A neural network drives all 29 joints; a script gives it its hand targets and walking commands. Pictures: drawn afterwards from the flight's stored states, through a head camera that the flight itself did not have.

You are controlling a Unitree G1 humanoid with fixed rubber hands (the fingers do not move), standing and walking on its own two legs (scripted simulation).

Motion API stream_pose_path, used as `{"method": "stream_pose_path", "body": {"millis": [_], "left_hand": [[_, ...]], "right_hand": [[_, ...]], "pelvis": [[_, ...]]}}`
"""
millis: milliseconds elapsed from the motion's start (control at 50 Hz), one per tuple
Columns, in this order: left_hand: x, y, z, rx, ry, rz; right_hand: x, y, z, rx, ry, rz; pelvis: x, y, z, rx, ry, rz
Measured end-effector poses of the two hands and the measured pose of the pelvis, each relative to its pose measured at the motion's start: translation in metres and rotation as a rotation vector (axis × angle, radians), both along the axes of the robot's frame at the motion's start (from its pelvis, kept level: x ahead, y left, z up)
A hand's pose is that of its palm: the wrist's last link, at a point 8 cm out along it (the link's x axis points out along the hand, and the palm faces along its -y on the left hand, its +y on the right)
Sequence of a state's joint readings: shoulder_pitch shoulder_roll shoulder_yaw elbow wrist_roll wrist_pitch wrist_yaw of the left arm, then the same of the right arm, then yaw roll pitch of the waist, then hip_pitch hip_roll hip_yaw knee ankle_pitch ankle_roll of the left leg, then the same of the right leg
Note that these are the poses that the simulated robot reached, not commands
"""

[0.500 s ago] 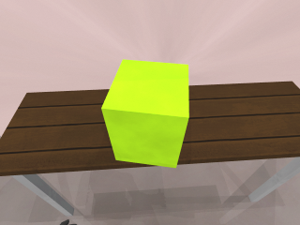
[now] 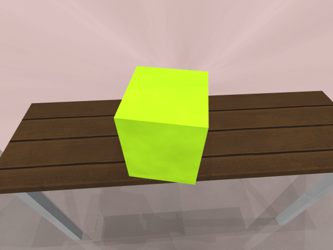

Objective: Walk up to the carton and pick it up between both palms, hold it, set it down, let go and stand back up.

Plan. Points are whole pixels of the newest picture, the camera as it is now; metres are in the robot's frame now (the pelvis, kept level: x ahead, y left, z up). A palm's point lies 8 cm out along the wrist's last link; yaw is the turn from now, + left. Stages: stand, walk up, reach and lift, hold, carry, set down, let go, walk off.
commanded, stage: stand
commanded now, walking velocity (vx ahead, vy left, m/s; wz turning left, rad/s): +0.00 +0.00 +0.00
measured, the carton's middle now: (166, 126) +0.45 +0.01 +0.05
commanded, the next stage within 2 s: none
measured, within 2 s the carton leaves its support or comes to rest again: neither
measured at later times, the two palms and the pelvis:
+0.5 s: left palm out of the picture +0.07 +0.26 -0.11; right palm out of the picture +0.07 -0.26 -0.12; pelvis -0.01 +0.00 +0.00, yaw +0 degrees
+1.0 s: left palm out of the picture +0.06 +0.26 -0.11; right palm out of the picture +0.06 -0.26 -0.13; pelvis -0.01 +0.00 +0.00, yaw +0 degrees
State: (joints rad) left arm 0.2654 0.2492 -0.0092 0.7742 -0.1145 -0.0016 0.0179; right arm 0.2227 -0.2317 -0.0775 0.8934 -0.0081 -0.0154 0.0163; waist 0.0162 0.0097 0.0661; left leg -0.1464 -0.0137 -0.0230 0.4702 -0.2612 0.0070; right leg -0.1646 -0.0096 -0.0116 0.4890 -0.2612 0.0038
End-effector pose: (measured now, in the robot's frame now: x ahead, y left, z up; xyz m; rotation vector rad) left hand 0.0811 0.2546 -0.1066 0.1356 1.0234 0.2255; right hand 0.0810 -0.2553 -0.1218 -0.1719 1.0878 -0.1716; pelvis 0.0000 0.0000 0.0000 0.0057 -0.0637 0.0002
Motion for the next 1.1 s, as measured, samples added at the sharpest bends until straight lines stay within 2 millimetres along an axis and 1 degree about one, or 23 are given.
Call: {"method": "stream_pose_path", "body": {"millis": [680,940,1100], "left_hand": [[-0.019,0.001,-0.004,0.000,0.027,0.011],[-0.018,0.002,-0.005,-0.002,0.034,0.012],[-0.018,0.003,-0.005,-0.003,0.039,0.012]], "right_hand": [[-0.019,-0.001,-0.004,0.001,0.028,-0.010],[-0.019,-0.001,-0.004,-0.001,0.038,-0.011],[-0.015,0.000,-0.003,-0.002,0.029,-0.008]], "pelvis": [[-0.011,0.000,0.000,0.000,-0.015,0.000],[-0.009,0.001,0.000,-0.002,-0.010,0.000],[-0.008,0.002,0.000,-0.002,-0.008,0.000]]}}
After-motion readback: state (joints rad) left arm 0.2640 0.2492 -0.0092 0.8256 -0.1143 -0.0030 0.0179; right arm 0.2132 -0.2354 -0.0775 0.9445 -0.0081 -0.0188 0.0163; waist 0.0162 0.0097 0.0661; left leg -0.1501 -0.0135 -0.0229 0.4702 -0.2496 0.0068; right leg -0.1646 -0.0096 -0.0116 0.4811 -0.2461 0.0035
